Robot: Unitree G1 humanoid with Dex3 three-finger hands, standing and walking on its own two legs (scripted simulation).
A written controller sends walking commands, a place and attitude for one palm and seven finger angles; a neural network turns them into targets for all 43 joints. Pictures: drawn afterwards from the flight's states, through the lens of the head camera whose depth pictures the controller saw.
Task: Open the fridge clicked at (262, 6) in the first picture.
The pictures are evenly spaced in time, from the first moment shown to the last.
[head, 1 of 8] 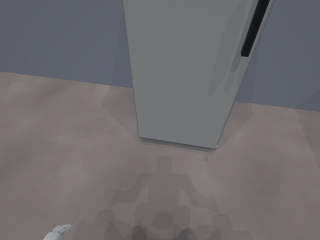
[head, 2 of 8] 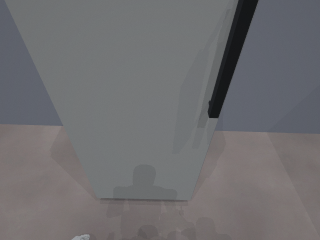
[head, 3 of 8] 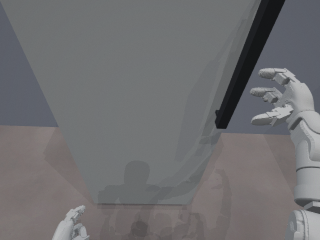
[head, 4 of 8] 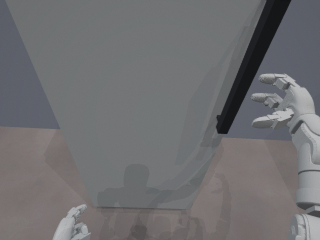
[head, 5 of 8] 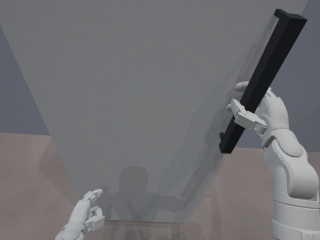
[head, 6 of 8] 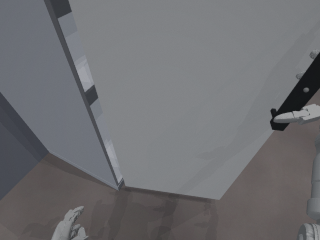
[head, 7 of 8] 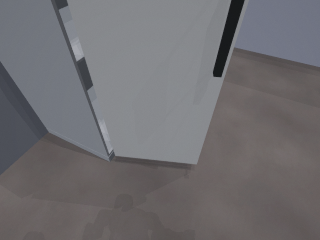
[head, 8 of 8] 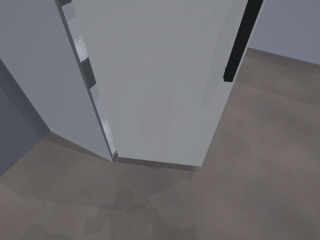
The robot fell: no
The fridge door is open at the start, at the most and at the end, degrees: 0 79 70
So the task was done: yes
